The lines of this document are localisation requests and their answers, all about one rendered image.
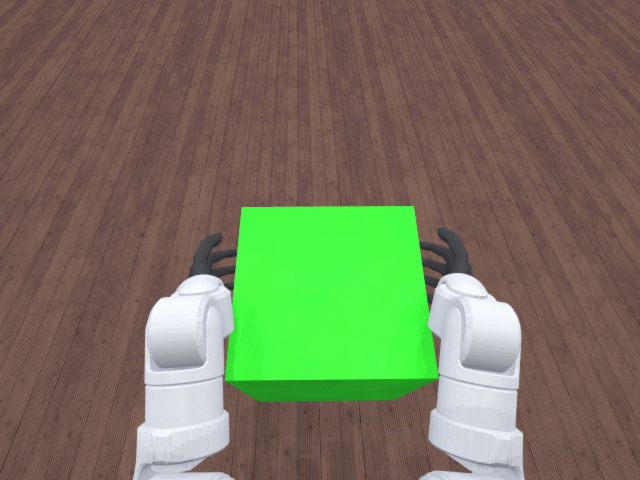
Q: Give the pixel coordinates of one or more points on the robot right forearm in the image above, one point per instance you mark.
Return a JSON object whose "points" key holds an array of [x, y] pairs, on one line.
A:
{"points": [[475, 418]]}

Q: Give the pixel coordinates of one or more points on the carton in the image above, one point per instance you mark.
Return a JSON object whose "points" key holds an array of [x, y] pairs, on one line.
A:
{"points": [[329, 304]]}

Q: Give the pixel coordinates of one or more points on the robot left forearm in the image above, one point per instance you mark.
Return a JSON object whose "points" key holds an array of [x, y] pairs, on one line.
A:
{"points": [[184, 362]]}

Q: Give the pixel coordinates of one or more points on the right robot hand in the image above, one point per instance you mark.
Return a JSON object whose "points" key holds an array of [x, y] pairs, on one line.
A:
{"points": [[456, 258]]}

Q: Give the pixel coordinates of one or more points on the left robot hand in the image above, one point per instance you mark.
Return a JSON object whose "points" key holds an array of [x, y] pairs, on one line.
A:
{"points": [[203, 259]]}

